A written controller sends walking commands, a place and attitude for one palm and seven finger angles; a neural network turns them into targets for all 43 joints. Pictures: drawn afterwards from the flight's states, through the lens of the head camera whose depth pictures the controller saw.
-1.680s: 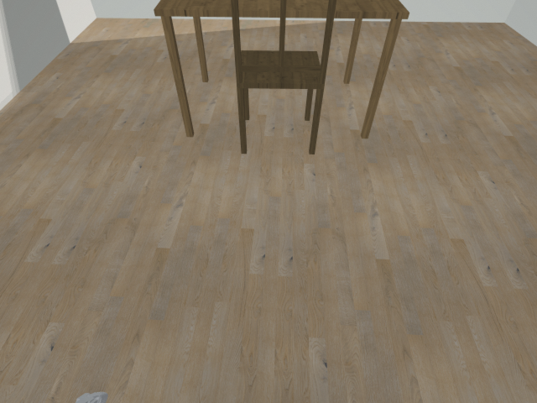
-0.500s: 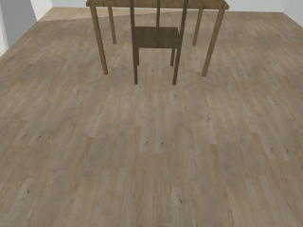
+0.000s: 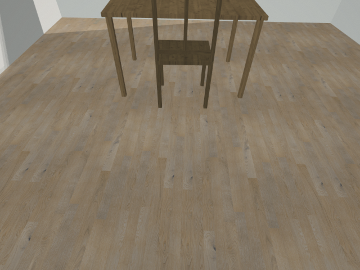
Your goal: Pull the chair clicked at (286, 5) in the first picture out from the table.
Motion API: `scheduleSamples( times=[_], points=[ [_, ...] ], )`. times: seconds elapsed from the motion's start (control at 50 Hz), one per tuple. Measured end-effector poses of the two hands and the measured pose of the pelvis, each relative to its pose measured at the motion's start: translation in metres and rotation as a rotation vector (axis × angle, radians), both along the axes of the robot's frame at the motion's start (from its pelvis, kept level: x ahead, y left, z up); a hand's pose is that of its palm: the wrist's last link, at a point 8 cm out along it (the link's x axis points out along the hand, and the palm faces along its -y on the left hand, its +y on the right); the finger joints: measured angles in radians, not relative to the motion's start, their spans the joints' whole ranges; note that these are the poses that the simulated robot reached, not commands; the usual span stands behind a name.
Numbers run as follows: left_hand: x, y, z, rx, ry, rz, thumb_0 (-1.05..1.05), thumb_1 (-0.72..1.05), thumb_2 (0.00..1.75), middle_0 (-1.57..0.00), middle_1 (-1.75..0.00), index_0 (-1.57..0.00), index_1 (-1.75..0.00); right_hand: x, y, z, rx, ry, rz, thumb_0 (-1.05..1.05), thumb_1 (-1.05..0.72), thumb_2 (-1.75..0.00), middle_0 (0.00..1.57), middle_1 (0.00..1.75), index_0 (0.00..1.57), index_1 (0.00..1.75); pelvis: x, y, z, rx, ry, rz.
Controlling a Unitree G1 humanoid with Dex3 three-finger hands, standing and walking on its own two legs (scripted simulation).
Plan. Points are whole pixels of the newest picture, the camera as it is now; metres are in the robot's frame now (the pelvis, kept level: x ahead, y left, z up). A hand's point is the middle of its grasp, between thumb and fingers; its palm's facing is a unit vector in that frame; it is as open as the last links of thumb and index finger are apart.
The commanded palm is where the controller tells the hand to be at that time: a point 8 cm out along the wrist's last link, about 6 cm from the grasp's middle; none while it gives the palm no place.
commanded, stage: walk to a spot facing it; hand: left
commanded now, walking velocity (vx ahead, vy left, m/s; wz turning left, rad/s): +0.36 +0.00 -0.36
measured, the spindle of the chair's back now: (185, 25) +1.59 +0.08 -0.07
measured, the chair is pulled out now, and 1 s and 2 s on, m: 0.00 0.00 0.00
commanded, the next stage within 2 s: turn to face it in 1.90 s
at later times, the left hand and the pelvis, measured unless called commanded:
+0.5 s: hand out of the picture +0.04 +0.18 -0.19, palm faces +0.00 -0.99 -0.12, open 7.4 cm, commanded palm none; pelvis +0.15 +0.02 -0.02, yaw -7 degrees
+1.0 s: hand (159, 155) +0.54 +0.12 -0.17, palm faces -0.34 -0.92 -0.19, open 7.4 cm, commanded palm none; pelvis +0.35 -0.01 -0.01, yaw -18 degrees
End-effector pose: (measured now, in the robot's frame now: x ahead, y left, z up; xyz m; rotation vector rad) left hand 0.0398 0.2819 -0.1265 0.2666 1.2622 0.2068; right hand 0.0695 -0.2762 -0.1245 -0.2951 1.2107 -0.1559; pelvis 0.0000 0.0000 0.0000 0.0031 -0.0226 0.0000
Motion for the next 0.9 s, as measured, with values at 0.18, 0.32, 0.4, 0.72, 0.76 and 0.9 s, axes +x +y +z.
scheduleSamples(
  times=[0.18, 0.32, 0.4, 0.72, 0.76, 0.9],
  points=[
    [-0.017, -0.040, -0.031, -0.105, 0.144, 0.014, 0.01, 0.90, 0.90, -0.20, -0.30, -0.20, -0.30, -0.034, 0.025, -0.031, 0.080, 0.106, -0.121, 0.01, -0.90, -0.90, 0.21, 0.30, 0.20, 0.30, 0.042, -0.005, -0.018, 0.003, 0.021, -0.057],
    [-0.013, -0.067, -0.040, -0.136, 0.177, 0.080, 0.01, 0.90, 0.90, -0.20, -0.30, -0.20, -0.30, -0.023, 0.031, -0.041, 0.092, 0.226, -0.142, 0.01, -0.91, -0.90, 0.20, 0.30, 0.20, 0.30, 0.081, -0.007, -0.026, -0.022, 0.030, -0.047],
    [-0.020, -0.070, -0.032, -0.161, 0.279, 0.094, 0.00, 0.90, 0.90, -0.20, -0.30, -0.20, -0.30, 0.047, 0.041, -0.030, 0.094, 0.120, -0.129, 0.01, -0.91, -0.90, 0.20, 0.29, 0.20, 0.30, 0.108, 0.003, -0.019, -0.015, 0.039, -0.077],
    [0.245, -0.003, -0.028, -0.127, 0.068, -0.118, 0.01, 0.91, 0.90, -0.20, -0.30, -0.19, -0.30, 0.166, 0.080, -0.003, 0.053, -0.083, -0.298, -0.02, -0.96, -0.90, 0.21, 0.30, 0.21, 0.30, 0.234, 0.042, -0.004, 0.000, 0.019, -0.223],
    [0.292, -0.009, -0.020, -0.127, -0.003, -0.155, 0.01, 0.91, 0.90, -0.19, -0.30, -0.19, -0.30, 0.155, 0.080, -0.004, 0.055, -0.024, -0.328, -0.02, -0.96, -0.90, 0.21, 0.30, 0.20, 0.30, 0.250, 0.041, -0.002, 0.006, 0.022, -0.235],
    [0.431, -0.057, -0.006, -0.141, -0.122, -0.308, 0.00, 0.91, 0.90, -0.19, -0.30, -0.19, -0.30, 0.116, 0.096, -0.012, 0.118, 0.201, -0.462, 0.00, -0.93, -0.90, 0.20, 0.29, 0.20, 0.30, 0.307, 0.024, -0.003, 0.015, 0.016, -0.276]
  ],
)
